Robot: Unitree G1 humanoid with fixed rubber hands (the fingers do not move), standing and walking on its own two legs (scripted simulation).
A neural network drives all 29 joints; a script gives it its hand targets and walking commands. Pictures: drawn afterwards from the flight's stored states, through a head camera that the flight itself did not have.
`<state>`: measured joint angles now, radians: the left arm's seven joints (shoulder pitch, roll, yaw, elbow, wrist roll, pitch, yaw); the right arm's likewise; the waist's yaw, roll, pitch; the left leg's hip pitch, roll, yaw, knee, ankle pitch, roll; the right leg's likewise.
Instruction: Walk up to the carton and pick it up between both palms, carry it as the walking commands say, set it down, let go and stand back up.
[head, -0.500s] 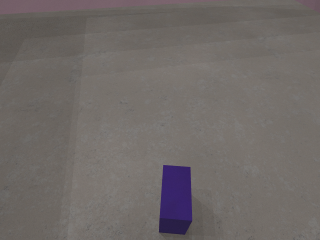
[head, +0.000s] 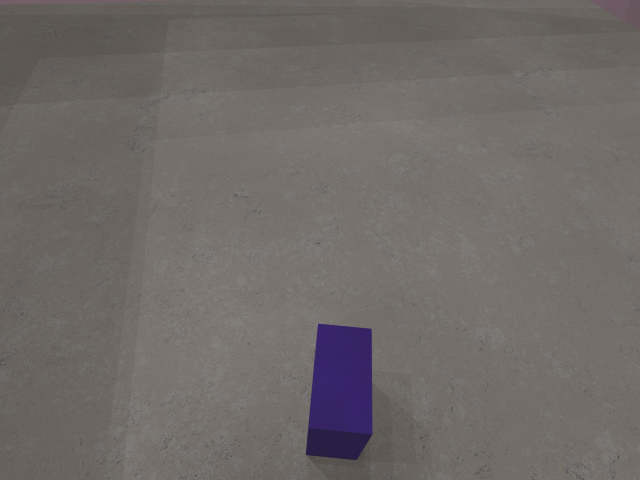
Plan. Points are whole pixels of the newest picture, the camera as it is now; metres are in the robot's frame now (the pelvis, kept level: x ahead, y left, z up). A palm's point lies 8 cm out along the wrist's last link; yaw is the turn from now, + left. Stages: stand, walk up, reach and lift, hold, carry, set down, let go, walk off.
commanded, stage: walk up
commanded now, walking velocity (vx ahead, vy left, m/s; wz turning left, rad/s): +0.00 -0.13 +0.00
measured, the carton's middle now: (337, 393) +0.44 -0.06 -0.63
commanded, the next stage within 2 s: stand in 0.50 s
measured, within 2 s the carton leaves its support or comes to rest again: neither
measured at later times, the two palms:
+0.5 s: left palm out of the picture +0.03 +0.19 -0.14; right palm out of the picture +0.03 -0.29 -0.15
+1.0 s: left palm out of the picture +0.13 +0.20 -0.13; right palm out of the picture +0.14 -0.29 -0.13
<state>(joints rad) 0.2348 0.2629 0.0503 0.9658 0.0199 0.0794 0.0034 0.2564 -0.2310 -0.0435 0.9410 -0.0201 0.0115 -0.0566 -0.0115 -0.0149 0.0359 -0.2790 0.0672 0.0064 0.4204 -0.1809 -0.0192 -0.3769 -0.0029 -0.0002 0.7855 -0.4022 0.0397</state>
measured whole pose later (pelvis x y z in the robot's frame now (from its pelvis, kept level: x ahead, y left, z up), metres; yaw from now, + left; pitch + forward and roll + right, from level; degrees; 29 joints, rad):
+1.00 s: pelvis -0.02 -0.05 -0.02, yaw +0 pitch +4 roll -1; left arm 0.04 0.25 0.00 0.64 -0.05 0.41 0.01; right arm 0.02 -0.23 -0.02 0.67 0.03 0.39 0.00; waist 0.02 0.00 0.06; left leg -0.41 0.02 0.00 0.68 -0.34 -0.01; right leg -0.40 0.01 -0.03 0.65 -0.33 -0.01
